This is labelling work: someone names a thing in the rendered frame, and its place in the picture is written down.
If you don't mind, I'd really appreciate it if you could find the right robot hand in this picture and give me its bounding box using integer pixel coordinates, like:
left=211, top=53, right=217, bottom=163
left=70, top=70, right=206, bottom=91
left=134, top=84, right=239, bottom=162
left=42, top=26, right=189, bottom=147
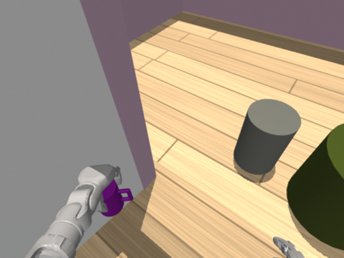
left=273, top=236, right=305, bottom=258

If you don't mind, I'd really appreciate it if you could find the left robot hand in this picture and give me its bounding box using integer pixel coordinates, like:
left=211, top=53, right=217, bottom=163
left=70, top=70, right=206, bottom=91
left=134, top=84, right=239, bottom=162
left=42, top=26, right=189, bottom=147
left=78, top=164, right=122, bottom=212

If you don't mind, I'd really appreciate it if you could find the left robot arm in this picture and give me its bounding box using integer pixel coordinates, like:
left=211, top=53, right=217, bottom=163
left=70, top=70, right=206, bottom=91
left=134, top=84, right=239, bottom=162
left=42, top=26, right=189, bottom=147
left=24, top=182, right=102, bottom=258

